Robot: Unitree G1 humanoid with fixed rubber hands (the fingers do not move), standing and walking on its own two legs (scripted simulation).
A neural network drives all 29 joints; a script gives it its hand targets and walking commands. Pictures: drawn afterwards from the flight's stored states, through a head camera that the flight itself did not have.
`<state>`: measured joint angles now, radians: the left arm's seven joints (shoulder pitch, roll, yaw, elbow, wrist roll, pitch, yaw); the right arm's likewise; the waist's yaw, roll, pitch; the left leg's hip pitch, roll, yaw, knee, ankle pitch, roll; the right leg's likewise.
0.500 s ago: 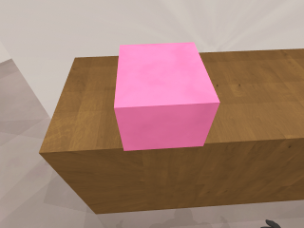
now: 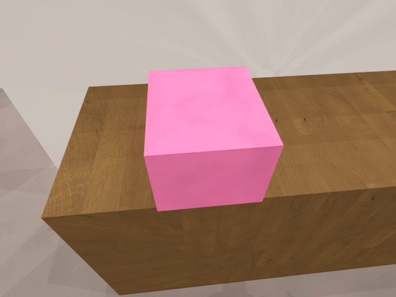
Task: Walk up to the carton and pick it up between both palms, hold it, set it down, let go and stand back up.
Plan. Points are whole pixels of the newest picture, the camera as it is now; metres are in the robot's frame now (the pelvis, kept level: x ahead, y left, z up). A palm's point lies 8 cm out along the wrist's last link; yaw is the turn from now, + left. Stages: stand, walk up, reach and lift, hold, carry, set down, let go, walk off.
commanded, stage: walk up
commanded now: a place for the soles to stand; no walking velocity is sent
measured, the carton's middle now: (204, 134) +0.48 +0.00 +0.07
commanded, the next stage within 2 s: reach and lift in 0.68 s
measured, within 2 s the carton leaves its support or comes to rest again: neither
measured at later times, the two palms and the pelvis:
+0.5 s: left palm out of the picture +0.10 +0.30 -0.11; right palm out of the picture +0.08 -0.33 -0.10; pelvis +0.00 -0.01 +0.00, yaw +0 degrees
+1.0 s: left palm (76, 291) +0.18 +0.26 -0.06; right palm out of the picture +0.15 -0.29 -0.07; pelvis -0.02 +0.00 -0.01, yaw +2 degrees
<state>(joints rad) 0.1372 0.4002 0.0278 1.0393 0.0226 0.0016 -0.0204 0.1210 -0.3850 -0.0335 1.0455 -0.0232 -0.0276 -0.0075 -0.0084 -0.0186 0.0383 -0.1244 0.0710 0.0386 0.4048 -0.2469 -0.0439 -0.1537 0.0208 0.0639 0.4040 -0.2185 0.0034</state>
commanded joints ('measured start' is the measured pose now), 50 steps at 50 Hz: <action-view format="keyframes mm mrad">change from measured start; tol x8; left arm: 1 -29 181 40 -60 -7 -17 11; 34 -24 200 45 -108 -1 -8 2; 35 -375 130 48 -393 -31 212 44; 40 -240 141 87 -585 32 428 29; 46 -19 52 111 -829 76 449 30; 50 17 31 115 -814 81 465 50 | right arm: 1 -49 -215 -45 -56 6 -21 -11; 33 18 -231 -52 -94 1 -14 -8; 34 -24 -214 -46 -116 10 -12 -4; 35 -352 -57 -142 -126 -81 -144 37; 43 -45 -204 -135 -221 40 -147 55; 50 -64 -255 -138 -318 77 -101 107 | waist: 1 4 36 -98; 11 -6 57 -46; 13 -10 -85 -39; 20 -13 45 -106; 29 -4 23 -80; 36 -19 -3 71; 44 -18 53 -366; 50 12 42 -147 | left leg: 1 61 101 -89 -72 250 88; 6 92 102 -61 -31 340 92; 12 46 70 -54 -43 101 77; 30 6 77 -50 -58 185 73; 38 -55 -69 61 117 -32 16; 46 354 -63 -17 163 550 -37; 50 229 -75 13 44 334 -26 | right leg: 1 12 -94 61 -12 276 -53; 7 44 -106 61 -28 342 -65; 13 -53 -100 84 -72 142 -61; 27 -14 -114 117 -23 261 -79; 34 -56 -87 113 -46 134 -64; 35 -188 -24 -156 35 -42 -22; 37 -214 -19 -150 97 -69 -37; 44 12 16 -144 92 641 2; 50 15 45 -154 -29 361 -15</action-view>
